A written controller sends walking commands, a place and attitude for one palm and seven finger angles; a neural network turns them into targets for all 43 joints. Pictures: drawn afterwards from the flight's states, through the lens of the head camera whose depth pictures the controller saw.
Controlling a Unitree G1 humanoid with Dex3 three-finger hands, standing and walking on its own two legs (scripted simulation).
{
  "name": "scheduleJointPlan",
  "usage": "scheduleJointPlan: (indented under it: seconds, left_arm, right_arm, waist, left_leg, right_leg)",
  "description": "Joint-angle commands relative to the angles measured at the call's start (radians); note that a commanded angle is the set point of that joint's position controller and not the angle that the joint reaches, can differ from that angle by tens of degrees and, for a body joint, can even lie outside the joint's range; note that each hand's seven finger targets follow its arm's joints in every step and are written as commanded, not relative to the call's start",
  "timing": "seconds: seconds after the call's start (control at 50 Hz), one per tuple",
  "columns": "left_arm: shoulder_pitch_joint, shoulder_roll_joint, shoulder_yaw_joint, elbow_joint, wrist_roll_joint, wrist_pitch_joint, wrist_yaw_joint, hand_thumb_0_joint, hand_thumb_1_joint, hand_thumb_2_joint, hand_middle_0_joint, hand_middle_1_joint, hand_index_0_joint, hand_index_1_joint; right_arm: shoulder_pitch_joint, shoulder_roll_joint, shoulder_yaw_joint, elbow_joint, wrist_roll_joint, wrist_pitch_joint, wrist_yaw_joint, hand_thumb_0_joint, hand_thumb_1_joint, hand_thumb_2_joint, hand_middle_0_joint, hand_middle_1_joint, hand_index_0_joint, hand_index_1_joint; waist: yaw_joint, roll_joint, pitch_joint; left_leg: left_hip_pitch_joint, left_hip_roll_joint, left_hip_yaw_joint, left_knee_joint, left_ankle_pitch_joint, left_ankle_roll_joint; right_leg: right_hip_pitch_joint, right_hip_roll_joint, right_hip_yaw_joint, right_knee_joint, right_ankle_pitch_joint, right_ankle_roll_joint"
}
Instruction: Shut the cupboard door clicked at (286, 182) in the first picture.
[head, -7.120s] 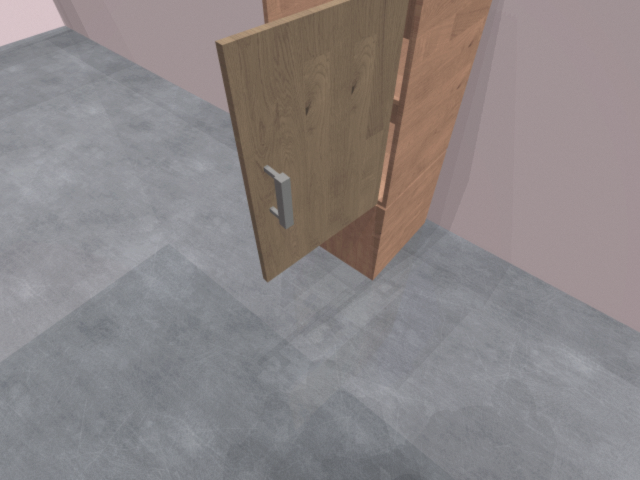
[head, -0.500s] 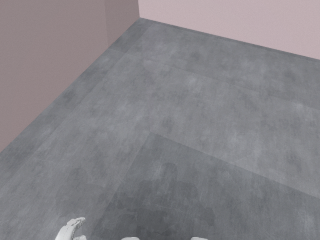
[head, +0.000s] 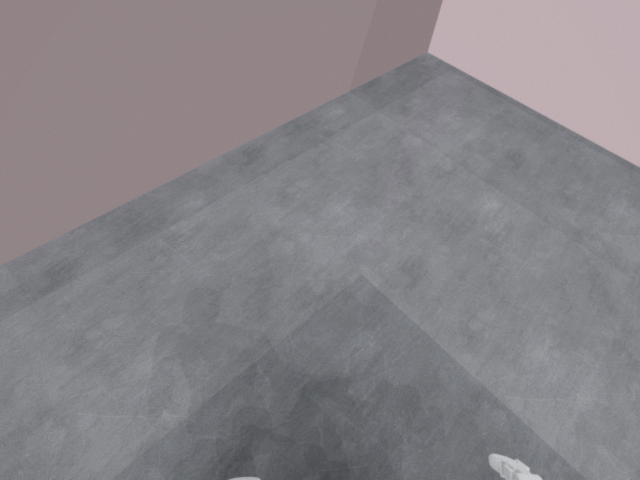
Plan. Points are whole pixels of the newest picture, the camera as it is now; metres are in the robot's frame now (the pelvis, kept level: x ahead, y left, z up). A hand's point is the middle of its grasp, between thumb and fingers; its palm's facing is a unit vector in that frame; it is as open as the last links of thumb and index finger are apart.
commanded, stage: walk to a spot facing it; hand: left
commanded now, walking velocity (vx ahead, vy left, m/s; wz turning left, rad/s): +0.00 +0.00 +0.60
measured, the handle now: out of the picture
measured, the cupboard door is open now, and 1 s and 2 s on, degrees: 83 83 83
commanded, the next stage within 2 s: none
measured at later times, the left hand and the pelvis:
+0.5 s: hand out of the picture +0.10 +0.20 -0.14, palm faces +0.23 -0.94 -0.27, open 7.4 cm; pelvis +0.02 -0.03 +0.01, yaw +15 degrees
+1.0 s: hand out of the picture -0.08 +0.18 -0.18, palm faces +0.59 -0.77 -0.25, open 7.4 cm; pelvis +0.03 -0.01 +0.00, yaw +36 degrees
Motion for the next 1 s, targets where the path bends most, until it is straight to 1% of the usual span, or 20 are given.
scheduleJointPlan:
  seconds: [0.0,0.04,0.1,0.16,0.32,0.38,0.42,0.44,0.46,0.48,0.5,0.52,0.54,0.6,0.72,0.86,0.92,0.94,0.96,0.98]
  left_arm:
    - [-0.138,0.1,0.017,-0.161,0.0,0.002,0.003,0.0,0.9,0.9,-0.2,-0.3,-0.2,-0.3]
    - [-0.133,0.091,0.028,-0.121,0.002,0.008,0.0,0.0,0.9,0.9,-0.2,-0.3,-0.2,-0.3]
    - [-0.077,0.099,0.029,-0.076,0.006,0.011,-0.01,0.0,0.9,0.9,-0.2,-0.3,-0.2,-0.3]
    - [-0.064,0.098,0.028,-0.07,0.003,0.008,-0.007,0.0,0.9,0.9,-0.2,-0.3,-0.2,-0.3]
    - [-0.171,0.072,0.012,-0.128,-0.009,-0.002,0.001,0.0,0.9,0.9,-0.2,-0.3,-0.2,-0.3]
    - [-0.148,0.066,0.01,-0.129,-0.016,-0.008,0.004,0.0,0.9,0.9,-0.2,-0.3,-0.2,-0.3]
    - [-0.089,0.071,0.015,-0.112,-0.02,-0.015,0.007,0.0,0.9,0.9,-0.2,-0.3,-0.2,-0.3]
    - [-0.035,0.086,0.02,-0.1,-0.021,-0.023,0.011,0.0,0.9,0.9,-0.2,-0.3,-0.2,-0.3]
    - [0.015,0.146,0.032,-0.088,-0.011,-0.036,0.017,0.0,0.9,0.9,-0.2,-0.3,-0.2,-0.3]
    - [0.022,0.227,0.047,-0.086,0.003,-0.041,0.026,0.0,0.9,0.9,-0.2,-0.3,-0.2,-0.3]
    - [0.017,0.22,0.036,-0.089,0.0,-0.038,0.027,0.0,0.9,0.9,-0.2,-0.3,-0.2,-0.3]
    - [-0.046,0.165,0.019,-0.104,-0.004,-0.04,0.026,0.0,0.9,0.9,-0.2,-0.3,-0.2,-0.3]
    - [-0.088,0.13,0.015,-0.108,-0.007,-0.044,0.026,0.0,0.9,0.9,-0.2,-0.3,-0.2,-0.3]
    - [-0.089,0.09,0.004,-0.116,-0.013,-0.045,0.023,0.0,0.9,0.9,-0.2,-0.3,-0.2,-0.3]
    - [0.025,0.122,0.021,-0.085,-0.004,-0.047,0.024,0.0,0.9,0.9,-0.2,-0.3,-0.2,-0.3]
    - [0.055,0.16,0.036,-0.065,0.01,-0.037,0.016,0.0,0.9,0.9,-0.2,-0.3,-0.2,-0.3]
    - [0.009,0.185,0.043,-0.073,-0.002,-0.036,0.007,0.0,0.9,0.9,-0.2,-0.3,-0.2,-0.3]
    - [-0.006,0.153,0.038,-0.093,-0.009,-0.032,0.0,0.0,0.9,0.9,-0.2,-0.3,-0.2,-0.3]
    - [-0.062,0.075,0.012,-0.143,-0.015,-0.029,-0.004,0.0,0.9,0.9,-0.2,-0.3,-0.2,-0.3]
    - [-0.098,0.106,0.014,-0.158,-0.009,-0.01,0.006,0.0,0.9,0.9,-0.2,-0.3,-0.2,-0.3]
  right_arm:
    - [0.227,-0.288,-0.06,-0.007,-0.014,-0.018,-0.03,0.0,-0.9,-0.9,0.2,0.3,0.2,0.3]
    - [0.11,-0.229,-0.045,-0.042,-0.016,-0.027,-0.048,0.0,-0.9,-0.9,0.2,0.3,0.2,0.3]
    - [0.067,-0.19,-0.027,-0.051,-0.009,-0.039,-0.051,0.0,-0.9,-0.9,0.2,0.3,0.2,0.3]
    - [0.098,-0.185,-0.024,-0.04,-0.003,-0.046,-0.052,0.0,-0.9,-0.9,0.2,0.3,0.2,0.3]
    - [0.153,-0.192,-0.04,-0.021,-0.015,-0.038,-0.048,0.0,-0.9,-0.9,0.2,0.3,0.2,0.3]
    - [0.139,-0.192,-0.046,-0.025,-0.016,-0.031,-0.049,0.0,-0.9,-0.9,0.2,0.3,0.2,0.3]
    - [0.105,-0.184,-0.05,-0.031,-0.011,-0.027,-0.049,0.0,-0.9,-0.9,0.2,0.3,0.2,0.3]
    - [0.087,-0.168,-0.049,-0.041,-0.003,-0.027,-0.048,0.0,-0.9,-0.9,0.2,0.3,0.2,0.3]
    - [0.087,-0.127,-0.044,-0.047,0.008,-0.03,-0.042,0.0,-0.9,-0.9,0.2,0.3,0.2,0.3]
    - [0.093,-0.063,-0.037,-0.067,0.011,-0.032,-0.04,0.0,-0.9,-0.9,0.2,0.3,0.2,0.3]
    - [0.086,-0.122,-0.045,-0.063,-0.002,-0.025,-0.038,0.0,-0.9,-0.9,0.2,0.3,0.2,0.3]
    - [0.102,-0.112,-0.044,-0.044,-0.009,-0.016,-0.028,0.0,-0.9,-0.9,0.2,0.3,0.2,0.3]
    - [0.119,-0.101,-0.047,-0.015,-0.009,-0.002,-0.027,0.0,-0.9,-0.9,0.2,0.3,0.2,0.3]
    - [0.1,-0.091,-0.036,-0.004,-0.006,0.009,-0.013,0.0,-0.9,-0.9,0.2,0.3,0.2,0.3]
    - [-0.007,-0.068,-0.019,-0.024,-0.005,0.013,-0.008,0.0,-0.9,-0.9,0.2,0.3,0.2,0.3]
    - [-0.062,-0.058,-0.005,-0.058,-0.001,-0.005,-0.003,0.0,-0.9,-0.9,0.2,0.3,0.2,0.3]
    - [0.072,-0.108,-0.019,-0.037,-0.008,-0.016,-0.007,0.0,-0.9,-0.9,0.2,0.3,0.2,0.3]
    - [0.159,-0.193,-0.041,-0.021,-0.014,-0.025,-0.012,0.0,-0.9,-0.9,0.2,0.3,0.2,0.3]
    - [0.234,-0.296,-0.065,-0.014,-0.014,-0.03,-0.018,0.0,-0.9,-0.9,0.2,0.3,0.2,0.3]
    - [0.251,-0.301,-0.058,0.003,-0.004,-0.024,-0.028,0.0,-0.9,-0.9,0.2,0.3,0.2,0.3]
  waist:
    - [-0.114,0.236,-0.179]
    - [-0.062,0.247,-0.128]
    - [-0.019,0.176,-0.105]
    - [-0.013,0.169,-0.134]
    - [-0.05,0.2,-0.144]
    - [-0.044,0.238,-0.172]
    - [-0.014,0.246,-0.186]
    - [0.017,0.2,-0.201]
    - [0.041,0.054,-0.225]
    - [0.047,-0.258,-0.216]
    - [0.037,-0.185,-0.19]
    - [-0.002,-0.09,-0.125]
    - [-0.032,-0.172,-0.121]
    - [-0.038,-0.158,-0.099]
    - [0.012,-0.11,-0.105]
    - [0.029,-0.177,-0.1]
    - [-0.061,-0.094,-0.162]
    - [-0.112,0.101,-0.236]
    - [-0.142,0.369,-0.259]
    - [-0.132,0.24,-0.275]
  left_leg:
    - [0.262,0.434,-0.5,-0.26,0.541,0.265]
    - [0.163,0.302,-0.426,-0.287,0.373,0.208]
    - [0.15,0.206,-0.314,-0.294,0.417,0.144]
    - [0.189,0.185,-0.306,-0.283,0.476,0.147]
    - [0.19,0.192,-0.431,-0.23,0.5,0.193]
    - [0.158,0.17,-0.469,-0.189,0.577,0.181]
    - [0.093,0.139,-0.48,-0.15,0.557,0.154]
    - [0.016,0.108,-0.472,-0.106,0.46,0.123]
    - [-0.143,0.043,-0.409,-0.009,0.231,0.063]
    - [-0.342,-0.111,-0.189,0.238,-0.27,-0.026]
    - [-0.307,-0.075,-0.187,0.46,-0.354,-0.027]
    - [-0.31,-0.051,-0.202,0.569,-0.259,-0.029]
    - [-0.32,-0.025,-0.189,0.624,-0.214,-0.045]
    - [-0.319,-0.002,-0.131,0.628,-0.086,-0.067]
    - [-0.305,0.011,-0.073,0.423,-0.108,-0.073]
    - [-0.147,-0.007,0.012,0.129,-0.13,-0.03]
    - [0.126,-0.035,0.023,-0.101,0.079,0.007]
    - [0.331,0.112,-0.164,-0.157,0.336,0.076]
    - [0.42,0.383,-0.536,-0.197,0.792,0.222]
    - [0.391,0.425,-0.513,-0.193,0.829,0.28]
  right_leg:
    - [-0.358,0.034,0.271,0.461,-0.255,0.041]
    - [-0.364,0.044,0.308,0.504,-0.105,0.048]
    - [-0.341,0.065,0.312,0.523,0.041,0.066]
    - [-0.328,0.077,0.318,0.488,0.071,0.079]
    - [-0.245,0.13,0.313,0.213,-0.037,0.076]
    - [-0.121,0.173,0.296,0.055,-0.048,0.059]
    - [0.011,0.193,0.29,-0.092,0.053,0.046]
    - [0.146,0.174,0.299,-0.239,0.17,0.042]
    - [0.337,0.042,0.412,-0.361,0.265,0.013]
    - [0.427,-0.255,0.678,-0.38,0.443,-0.103]
    - [0.265,-0.336,0.666,-0.363,0.558,-0.183]
    - [0.207,-0.248,0.542,-0.351,0.568,-0.183]
    - [0.193,-0.193,0.495,-0.344,0.593,-0.154]
    - [0.208,-0.104,0.301,-0.314,0.739,-0.1]
    - [0.309,-0.149,0.249,-0.291,0.785,-0.129]
    - [0.271,-0.189,0.192,-0.206,0.814,-0.13]
    - [0.132,-0.165,0.115,0.004,0.741,-0.063]
    - [-0.065,-0.088,0.075,0.214,0.443,-0.001]
    - [-0.316,0.06,0.129,0.47,-0.27,0.058]
    - [-0.337,0.05,0.278,0.531,-0.287,0.04]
